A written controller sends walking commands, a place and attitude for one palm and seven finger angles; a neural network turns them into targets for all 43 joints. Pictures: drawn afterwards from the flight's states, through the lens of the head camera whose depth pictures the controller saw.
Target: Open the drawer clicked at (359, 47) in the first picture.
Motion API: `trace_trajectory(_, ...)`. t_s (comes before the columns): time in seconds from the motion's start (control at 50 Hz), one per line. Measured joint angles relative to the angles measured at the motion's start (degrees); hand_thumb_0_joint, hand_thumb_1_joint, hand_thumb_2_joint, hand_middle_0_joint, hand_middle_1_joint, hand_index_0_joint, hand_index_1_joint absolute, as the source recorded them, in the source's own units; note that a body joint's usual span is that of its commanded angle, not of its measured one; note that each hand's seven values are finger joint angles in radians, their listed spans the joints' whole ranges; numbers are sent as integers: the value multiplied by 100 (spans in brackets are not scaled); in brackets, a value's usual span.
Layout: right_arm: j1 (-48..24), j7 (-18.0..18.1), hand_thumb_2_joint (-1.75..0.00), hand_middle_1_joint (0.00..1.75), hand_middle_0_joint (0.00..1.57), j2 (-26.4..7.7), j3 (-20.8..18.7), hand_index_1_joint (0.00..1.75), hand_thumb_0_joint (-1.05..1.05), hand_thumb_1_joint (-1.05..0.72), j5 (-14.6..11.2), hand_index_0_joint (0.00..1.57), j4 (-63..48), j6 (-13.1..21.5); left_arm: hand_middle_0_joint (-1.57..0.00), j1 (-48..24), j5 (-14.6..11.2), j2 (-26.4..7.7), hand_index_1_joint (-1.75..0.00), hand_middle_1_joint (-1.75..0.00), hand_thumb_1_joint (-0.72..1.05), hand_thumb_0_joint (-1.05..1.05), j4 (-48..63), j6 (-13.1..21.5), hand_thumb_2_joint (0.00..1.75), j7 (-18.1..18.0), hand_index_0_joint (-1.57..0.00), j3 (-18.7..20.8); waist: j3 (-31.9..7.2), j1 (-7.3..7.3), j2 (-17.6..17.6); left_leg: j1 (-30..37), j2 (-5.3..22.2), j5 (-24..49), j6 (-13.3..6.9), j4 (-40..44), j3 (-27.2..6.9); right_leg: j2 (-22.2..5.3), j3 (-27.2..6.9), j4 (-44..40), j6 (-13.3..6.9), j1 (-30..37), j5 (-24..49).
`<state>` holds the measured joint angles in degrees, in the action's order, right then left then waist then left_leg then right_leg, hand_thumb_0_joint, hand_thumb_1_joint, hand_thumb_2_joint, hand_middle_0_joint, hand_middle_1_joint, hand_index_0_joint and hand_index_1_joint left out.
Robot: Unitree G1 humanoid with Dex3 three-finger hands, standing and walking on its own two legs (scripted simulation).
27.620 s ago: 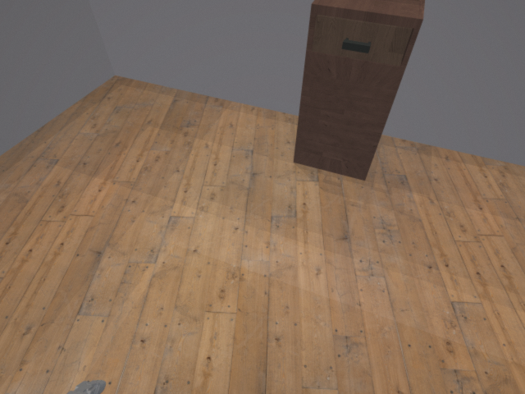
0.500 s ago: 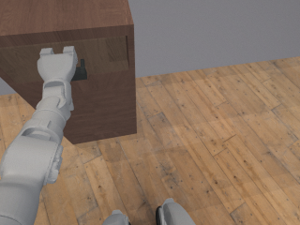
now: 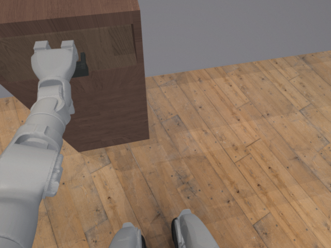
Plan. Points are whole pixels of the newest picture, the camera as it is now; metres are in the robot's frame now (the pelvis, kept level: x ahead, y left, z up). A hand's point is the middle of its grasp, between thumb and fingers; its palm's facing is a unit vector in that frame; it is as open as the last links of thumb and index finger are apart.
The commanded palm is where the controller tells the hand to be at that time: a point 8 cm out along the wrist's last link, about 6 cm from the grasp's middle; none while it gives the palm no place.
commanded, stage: lift the fingers back up to retry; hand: left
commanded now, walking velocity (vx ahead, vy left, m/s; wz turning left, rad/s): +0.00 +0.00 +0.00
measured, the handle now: (65, 64) +0.59 +0.20 +0.02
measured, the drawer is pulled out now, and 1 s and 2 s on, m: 0.00 0.00 0.00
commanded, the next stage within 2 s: re-aim the fingers above the handle in 0.88 s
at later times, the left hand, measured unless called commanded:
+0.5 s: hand (63, 74) +0.54 +0.20 +0.04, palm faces -0.06 -0.03 -1.00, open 13.7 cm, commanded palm +0.52 +0.20 +0.11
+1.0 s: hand (56, 66) +0.53 +0.20 +0.08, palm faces -0.05 -0.02 -1.00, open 13.8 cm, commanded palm +0.52 +0.19 +0.14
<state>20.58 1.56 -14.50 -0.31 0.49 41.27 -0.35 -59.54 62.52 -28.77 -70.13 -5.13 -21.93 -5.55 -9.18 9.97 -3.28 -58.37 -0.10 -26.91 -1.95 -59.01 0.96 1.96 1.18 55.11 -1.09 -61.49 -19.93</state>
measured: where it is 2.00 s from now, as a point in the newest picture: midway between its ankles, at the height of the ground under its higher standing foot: outside the picture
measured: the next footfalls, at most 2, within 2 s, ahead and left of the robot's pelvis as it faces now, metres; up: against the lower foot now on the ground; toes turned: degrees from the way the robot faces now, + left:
none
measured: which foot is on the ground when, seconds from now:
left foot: down 0.00-1.00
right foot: down 0.00-1.00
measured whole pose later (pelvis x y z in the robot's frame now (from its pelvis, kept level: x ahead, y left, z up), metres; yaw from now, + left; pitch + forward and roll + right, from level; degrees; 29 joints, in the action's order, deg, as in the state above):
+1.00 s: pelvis +0.05 +0.00 +0.05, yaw +0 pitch +18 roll -1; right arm 18.2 0.4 -13.9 -2.6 0.0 41.1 -4.5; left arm -48.2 61.3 -22.2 -61.3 -3.6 -18.7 -5.8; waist -8.6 5.6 -3.1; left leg -35.6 -0.3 -23.8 -1.9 -41.0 1.0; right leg 2.1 0.5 38.5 -0.9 -39.1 -17.8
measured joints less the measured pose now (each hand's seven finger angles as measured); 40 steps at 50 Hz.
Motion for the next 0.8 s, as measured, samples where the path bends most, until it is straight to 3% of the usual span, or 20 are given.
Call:
trace_trajectory(0.16, -27, -1, -90, 30, 20, -1, -1, 30, 0, -91, 14, 21, 40, 11, -25, -80, -11, 44, -120, -131, -49, 0, -51, -70, 30, -34, -32, -15, -11, 3, 13, -15, -5, -15, 9, -12, -31, -6, 30, 11, -9, -5, -25)
trace_trajectory(0.38, -2, 45, -90, 30, 20, 15, -42, 30, 0, -91, -9, 21, -42, -31, -29, 289, -107, 76, -120, -124, -49, 0, 254, 87, 30, 268, -31, 211, 92, 0, 7, 502, 26, 81, 11, 457, -8, 36, -11, -462, -6, 507, 81)
trace_trajectory(0.52, 75, 3, -90, 30, 20, 14, -100, 30, 0, -91, 14, 21, 45, -97, -33, 624, -81, 188, -121, -122, -49, 0, 476, 263, 30, 167, -34, 315, 92, -91, -4, 998, 31, 132, 8, 875, -7, 50, -29, -876, 4, 1005, 125)
trace_trajectory(0.8, -53, -93, -90, 30, 20, 35, -239, 30, 0, -91, -14, 21, 95, -300, -35, 978, -142, 521, -121, -121, -49, 0, 828, 117, 30, 227, -36, 102, 73, -321, -24, 1989, -14, 255, -2, 1614, -33, 17, -35, -1559, 30, 1995, 190)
